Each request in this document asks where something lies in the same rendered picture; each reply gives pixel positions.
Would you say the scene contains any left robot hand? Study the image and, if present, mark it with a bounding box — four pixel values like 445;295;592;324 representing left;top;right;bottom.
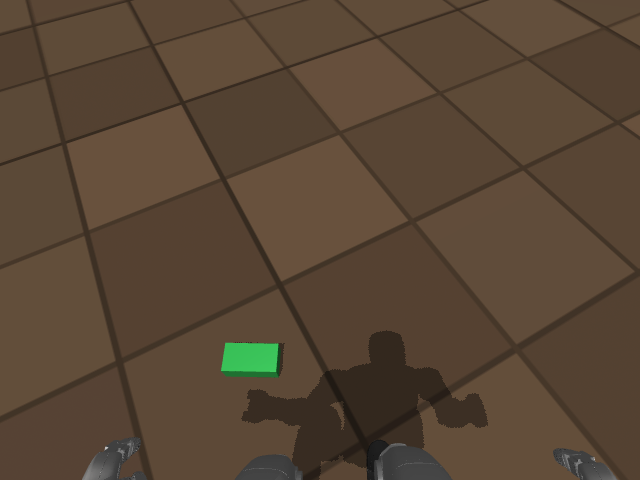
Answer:
82;437;147;480

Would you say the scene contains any right robot foot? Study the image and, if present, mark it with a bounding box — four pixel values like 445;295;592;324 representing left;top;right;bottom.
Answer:
367;440;389;480

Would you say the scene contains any right robot hand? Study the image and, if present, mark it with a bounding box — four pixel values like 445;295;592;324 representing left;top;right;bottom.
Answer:
553;448;617;480

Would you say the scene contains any carton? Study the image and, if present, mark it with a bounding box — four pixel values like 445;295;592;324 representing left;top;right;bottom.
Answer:
221;343;281;378

